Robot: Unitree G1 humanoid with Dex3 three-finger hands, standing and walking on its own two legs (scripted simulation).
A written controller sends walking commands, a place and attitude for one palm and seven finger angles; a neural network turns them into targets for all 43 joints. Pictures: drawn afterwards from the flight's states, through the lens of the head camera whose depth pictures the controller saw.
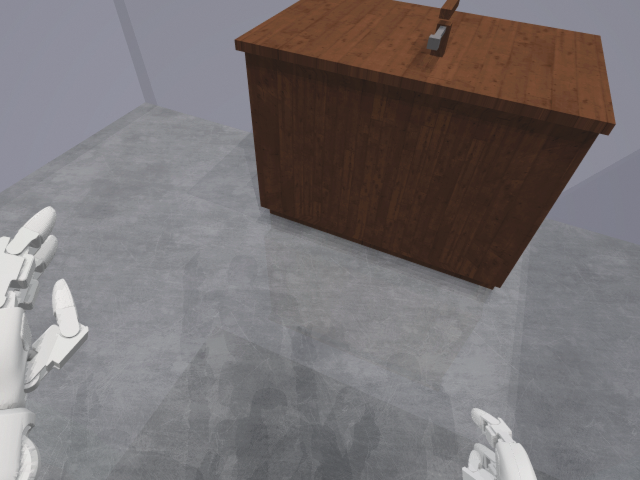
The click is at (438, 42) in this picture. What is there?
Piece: tap's lever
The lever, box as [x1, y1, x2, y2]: [426, 34, 441, 50]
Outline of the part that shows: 431,34 429,36 426,48 436,50 441,36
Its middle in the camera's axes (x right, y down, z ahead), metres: +0.29 -0.51 +1.00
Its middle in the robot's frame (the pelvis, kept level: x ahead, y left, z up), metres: +1.12 -0.22 +0.10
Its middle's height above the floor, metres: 0.88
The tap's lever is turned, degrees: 0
